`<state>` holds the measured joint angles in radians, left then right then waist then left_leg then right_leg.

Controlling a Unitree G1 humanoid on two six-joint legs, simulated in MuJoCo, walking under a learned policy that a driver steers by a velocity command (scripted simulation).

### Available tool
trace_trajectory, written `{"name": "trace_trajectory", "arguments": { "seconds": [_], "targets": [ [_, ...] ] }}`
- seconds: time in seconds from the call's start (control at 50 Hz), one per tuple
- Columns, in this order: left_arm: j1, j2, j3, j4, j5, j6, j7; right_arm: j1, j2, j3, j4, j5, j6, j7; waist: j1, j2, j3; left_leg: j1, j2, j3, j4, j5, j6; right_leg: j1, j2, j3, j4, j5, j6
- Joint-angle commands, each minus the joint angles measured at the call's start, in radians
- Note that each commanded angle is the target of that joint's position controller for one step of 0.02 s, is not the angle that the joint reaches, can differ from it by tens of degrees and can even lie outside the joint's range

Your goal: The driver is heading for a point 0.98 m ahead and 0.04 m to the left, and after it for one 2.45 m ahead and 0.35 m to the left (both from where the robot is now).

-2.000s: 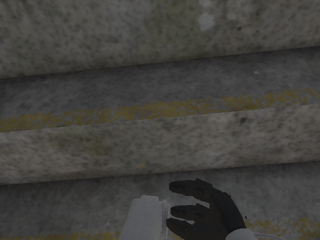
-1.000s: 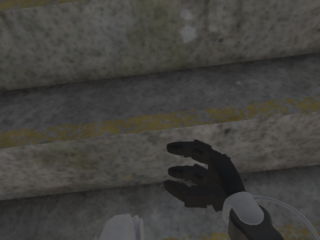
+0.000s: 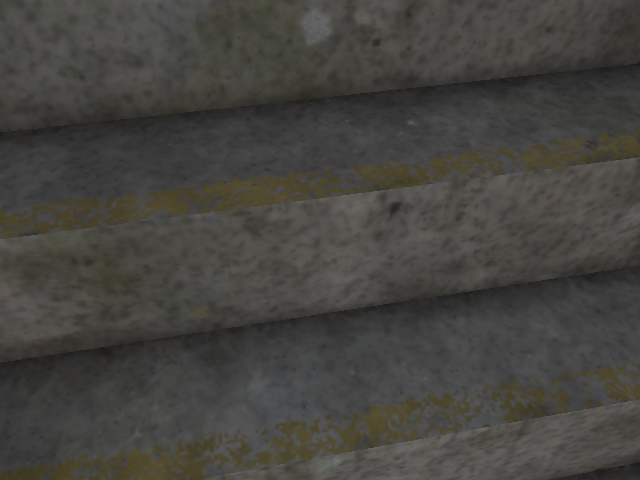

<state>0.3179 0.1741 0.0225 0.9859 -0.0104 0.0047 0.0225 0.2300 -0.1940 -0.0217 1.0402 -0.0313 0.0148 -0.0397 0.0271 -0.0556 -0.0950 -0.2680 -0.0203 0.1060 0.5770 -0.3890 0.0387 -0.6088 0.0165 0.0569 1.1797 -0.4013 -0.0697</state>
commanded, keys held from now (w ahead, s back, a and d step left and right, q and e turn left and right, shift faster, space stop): w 1.00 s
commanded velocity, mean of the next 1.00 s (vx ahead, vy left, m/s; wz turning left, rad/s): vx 0.46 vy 0.00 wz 0.00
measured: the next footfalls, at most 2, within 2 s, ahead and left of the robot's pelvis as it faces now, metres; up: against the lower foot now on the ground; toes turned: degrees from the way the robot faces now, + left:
right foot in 0.36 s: +0.29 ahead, -0.24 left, +0.24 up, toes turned -11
left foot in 1.14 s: +0.53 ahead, -0.06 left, +0.49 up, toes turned +7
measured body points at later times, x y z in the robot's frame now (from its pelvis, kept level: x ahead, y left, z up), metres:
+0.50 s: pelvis +0.17 -0.15 +0.14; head +0.16 -0.16 +0.59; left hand +0.34 +0.06 +0.04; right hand +0.21 -0.40 +0.00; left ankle +0.07 +0.05 -0.35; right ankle +0.25 -0.23 -0.48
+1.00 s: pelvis +0.35 -0.19 +0.28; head +0.34 -0.24 +0.72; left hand +0.18 -0.06 +0.14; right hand +0.63 -0.25 +0.23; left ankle +0.44 -0.08 -0.12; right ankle +0.25 -0.23 -0.48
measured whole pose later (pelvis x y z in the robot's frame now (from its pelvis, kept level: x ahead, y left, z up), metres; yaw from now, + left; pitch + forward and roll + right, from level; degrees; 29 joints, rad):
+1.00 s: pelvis +0.35 -0.19 +0.28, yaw +1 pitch +6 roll +6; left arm 0.60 -0.01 -0.09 1.24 0.04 -0.04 0.04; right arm -0.16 0.02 0.19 0.76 0.03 -0.05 0.06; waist 0.08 -0.01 -0.16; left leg -1.47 0.00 0.13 2.12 -0.08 0.15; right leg -0.08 -0.06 -0.19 0.21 -0.25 -0.07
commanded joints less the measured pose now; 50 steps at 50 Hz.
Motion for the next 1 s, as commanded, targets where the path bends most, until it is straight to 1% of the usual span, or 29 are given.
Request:
{"name": "trace_trajectory", "arguments": {
  "seconds": [0.02, 0.06, 0.12, 0.24, 0.28, 0.3, 0.32, 0.34, 0.36, 0.38, 0.4, 0.42, 0.44, 0.48, 0.5, 0.52, 0.54, 0.6, 0.62, 0.64, 0.68, 0.76, 0.78, 0.82, 0.88, 0.9, 0.94, 0.98, 1.0],
  "targets": [
    [-0.128, -0.041, -0.031, -0.133, -0.014, -0.049, -0.037, 0.078, -0.092, -0.020, -0.036, -0.011, -0.033, -0.025, -0.008, 0.193, 0.082, 0.273, 0.402, -0.576, -0.334, -0.211, 0.293, -0.662, -0.033, 0.188, 0.747, 0.035, 0.058],
    [-0.253, -0.063, -0.072, -0.222, -0.005, -0.078, -0.030, 0.122, -0.049, -0.007, -0.033, -0.023, -0.047, -0.013, -0.026, 0.088, 0.164, 0.243, 0.364, -0.436, -0.313, -0.015, 0.253, -0.798, -0.014, 0.176, 0.894, 0.141, 0.067],
    [-0.260, -0.090, -0.102, -0.293, -0.026, -0.067, -0.031, 0.155, -0.013, 0.007, -0.020, -0.042, -0.056, 0.001, -0.003, 0.118, 0.216, 0.101, 0.354, -0.279, -0.367, 0.099, 0.197, -0.844, -0.047, 0.166, 1.068, 0.088, 0.047],
    [-0.415, -0.121, -0.162, -0.497, -0.040, -0.076, -0.036, 0.229, -0.047, 0.008, -0.008, -0.001, -0.072, -0.014, -0.031, 0.107, 0.277, 0.200, 0.373, -0.167, -0.457, 0.294, 0.136, -1.140, -0.152, 0.142, 1.180, 0.037, 0.061],
    [-0.618, -0.160, -0.211, -0.644, -0.020, -0.074, -0.060, 0.236, -0.055, 0.007, -0.015, 0.055, -0.073, -0.021, -0.043, 0.065, 0.223, -0.068, 0.336, -0.104, -0.686, 0.214, 0.137, -0.749, -0.263, -0.083, 0.781, 0.186, 0.046],
    [-0.699, -0.153, -0.236, -0.679, -0.027, -0.077, -0.076, 0.214, -0.104, 0.001, -0.017, 0.099, -0.067, -0.013, -0.039, 0.031, 0.187, -0.306, 0.261, 0.019, -0.806, 0.354, 0.154, -0.247, -0.227, -0.284, 0.336, 0.134, 0.015],
    [-0.732, -0.175, -0.227, -0.690, -0.043, -0.075, -0.063, 0.400, -0.166, -0.010, 0.040, 0.122, -0.075, 0.001, -0.068, 0.164, 0.035, -0.241, 0.282, -0.021, -0.661, 0.954, 0.186, 0.068, -0.137, -0.307, 0.301, -0.116, -0.013],
    [-0.456, -0.054, -0.151, -0.604, -0.064, -0.065, -0.051, 0.425, -0.210, -0.016, 0.054, 0.087, -0.094, 0.016, 0.034, 0.232, -0.144, -0.026, 0.295, -0.015, -0.460, 1.642, 0.205, 0.266, -0.019, -0.363, 0.240, -0.123, -0.042],
    [-0.203, 0.092, -0.068, -0.534, 0.003, -0.059, -0.044, 0.388, -0.321, -0.047, 0.048, 0.044, -0.116, 0.024, 0.154, 0.431, -0.299, 0.205, 0.318, -0.059, -0.227, 2.063, 0.171, 0.317, 0.003, -0.171, 0.126, -0.174, -0.093],
    [0.054, 0.201, -0.007, -0.443, 0.055, -0.045, -0.029, 0.307, -0.292, -0.053, 0.001, 0.061, -0.133, 0.033, 0.255, 0.278, -0.420, -0.006, 0.278, -0.099, 0.138, 1.975, 0.102, 0.549, -0.170, 0.315, -0.067, -0.178, -0.194],
    [0.282, 0.378, 0.056, -0.319, 0.087, -0.014, -0.011, 0.236, -0.221, -0.050, -0.024, 0.077, -0.158, 0.066, 0.269, -0.143, -0.567, -0.177, 0.113, -0.179, 0.459, 1.197, 0.099, 0.745, -0.333, 0.857, -0.584, -0.341, -0.277],
    [0.255, 0.343, 0.039, -0.252, 0.097, -0.002, -0.008, 0.143, -0.144, -0.052, -0.029, 0.067, -0.152, 0.095, 0.196, -0.228, -0.545, -0.296, -0.020, -0.287, 0.999, 0.480, 0.073, 0.647, -0.380, 1.048, -0.853, -0.580, -0.231],
    [0.135, 0.267, 0.009, -0.217, 0.055, -0.006, -0.015, -0.015, -0.007, -0.027, -0.157, 0.048, -0.149, 0.099, 0.113, -0.263, -0.371, -0.500, -0.053, -0.422, 1.367, 0.425, 0.085, 0.462, -0.371, 0.921, -0.807, -0.609, -0.087],
    [-0.086, 0.043, -0.046, -0.151, 0.061, -0.015, -0.029, -0.212, 0.114, 0.024, -0.336, 0.014, -0.137, 0.111, -0.017, -0.112, -0.039, -0.733, -0.045, -0.385, 1.628, 0.457, 0.146, 0.105, -0.334, 0.552, -0.666, -0.514, -0.019],
    [-0.256, -0.016, -0.011, -0.098, 0.013, -0.034, -0.008, -0.018, 0.209, 0.017, -0.323, -0.048, -0.116, 0.067, -0.161, -0.146, 0.194, -0.775, -0.035, -0.338, 1.597, 0.505, 0.115, -0.124, -0.256, 0.282, -0.568, -0.477, 0.043],
    [-0.281, -0.065, -0.027, -0.088, 0.026, -0.052, -0.010, 0.108, 0.178, 0.014, -0.265, -0.043, -0.097, 0.052, -0.213, -0.038, 0.190, -0.731, -0.056, -0.314, 1.589, 0.585, 0.102, -0.171, -0.220, 0.095, -0.546, -0.310, 0.069],
    [-0.123, -0.082, -0.025, -0.037, 0.030, -0.082, -0.016, 0.109, 0.164, 0.018, -0.245, -0.041, -0.092, 0.039, -0.143, 0.061, 0.153, -0.721, -0.046, -0.267, 1.516, 0.552, 0.099, -0.007, -0.179, 0.043, -0.549, -0.121, 0.065],
    [0.034, -0.050, -0.017, 0.063, 0.019, -0.129, -0.028, 0.092, 0.185, 0.033, -0.233, 0.014, -0.061, 0.032, -0.116, 0.056, 0.141, -0.860, -0.074, -0.244, 1.530, 0.563, 0.074, 0.160, -0.186, 0.025, -0.648, 0.080, 0.067],
    [0.042, -0.028, -0.009, 0.054, 0.026, -0.145, -0.030, 0.078, 0.159, 0.030, -0.236, 0.003, -0.061, 0.037, -0.118, 0.062, 0.114, -0.856, -0.075, -0.212, 1.491, 0.585, 0.078, 0.169, -0.195, 0.020, -0.691, 0.081, 0.055],
    [0.003, -0.028, -0.047, 0.026, 0.077, -0.104, -0.050, -0.054, 0.134, 0.072, -0.267, 0.031, -0.078, 0.058, -0.071, 0.029, -0.055, -1.045, -0.081, -0.292, 1.780, 0.608, 0.106, 0.386, -0.297, 0.121, -0.715, 0.147, 0.050],
    [0.046, -0.032, -0.050, 0.040, 0.065, -0.080, -0.044, -0.090, 0.166, 0.096, -0.275, 0.048, -0.093, 0.070, -0.060, 0.016, -0.029, -1.250, -0.054, -0.346, 1.854, 0.608, 0.119, 0.459, -0.316, 0.103, -0.720, 0.151, 0.094],
    [0.154, -0.015, -0.065, 0.115, 0.066, -0.079, -0.037, -0.229, 0.187, 0.131, -0.296, 0.040, -0.095, 0.070, -0.023, -0.015, 0.079, -1.449, -0.041, -0.292, 1.945, 0.600, 0.111, 0.411, -0.322, 0.040, -0.817, 0.128, 0.112],
    [0.179, -0.047, -0.080, 0.127, 0.069, -0.083, -0.034, -0.310, 0.166, 0.132, -0.313, 0.038, -0.093, 0.063, 0.005, -0.020, 0.113, -1.408, -0.034, -0.250, 1.877, 0.620, 0.106, 0.335, -0.303, 0.002, -0.854, 0.190, 0.116],
    [0.270, -0.053, -0.093, 0.172, 0.047, -0.083, -0.025, -0.505, 0.209, 0.168, -0.369, 0.057, -0.096, 0.054, 0.071, -0.064, 0.177, -1.389, -0.026, -0.116, 1.775, 0.535, 0.091, 0.211, -0.287, 0.000, -0.989, 0.167, 0.086],
    [0.351, -0.024, -0.089, 0.235, 0.043, -0.081, 0.003, -0.508, 0.237, 0.197, -0.368, 0.074, -0.092, 0.063, 0.071, -0.090, 0.150, -1.427, -0.008, -0.070, 1.651, 0.492, 0.080, 0.353, -0.255, -0.015, -1.015, 0.252, 0.067],
    [0.377, -0.007, -0.085, 0.245, 0.055, -0.065, 0.022, -0.508, 0.275, 0.216, -0.362, 0.069, -0.085, 0.067, 0.059, -0.095, 0.081, -1.392, 0.024, -0.007, 1.696, 0.412, 0.074, 0.427, -0.305, 0.016, -1.104, 0.357, 0.027],
    [0.402, -0.034, -0.091, 0.277, 0.058, -0.039, 0.031, -0.539, 0.278, 0.217, -0.371, 0.069, -0.074, 0.086, 0.030, -0.038, 0.090, -1.458, 0.031, -0.024, 1.681, 0.316, 0.086, 0.610, -0.289, -0.034, -1.058, 0.502, 0.024],
    [0.415, -0.039, -0.094, 0.295, 0.053, -0.026, 0.036, -0.602, 0.268, 0.220, -0.408, 0.055, -0.082, 0.112, 0.012, -0.022, 0.044, -1.278, 0.042, 0.056, 1.493, 0.254, 0.118, 0.624, -0.276, -0.147, -1.046, 0.863, 0.031],
    [0.358, -0.030, -0.102, 0.291, 0.034, -0.028, 0.037, -0.646, 0.243, 0.224, -0.443, 0.060, -0.094, 0.120, -0.036, -0.021, 0.026, -0.966, 0.020, 0.149, 1.211, 0.192, 0.146, 0.471, -0.241, -0.251, -1.071, 1.241, 0.056]
  ]
}}
Keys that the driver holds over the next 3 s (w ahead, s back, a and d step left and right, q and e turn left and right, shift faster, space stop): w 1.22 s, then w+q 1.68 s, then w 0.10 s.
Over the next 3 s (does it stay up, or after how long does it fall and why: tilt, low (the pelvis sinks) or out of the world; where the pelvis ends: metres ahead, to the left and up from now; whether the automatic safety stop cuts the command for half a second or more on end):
stays up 0.42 -0.48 0.25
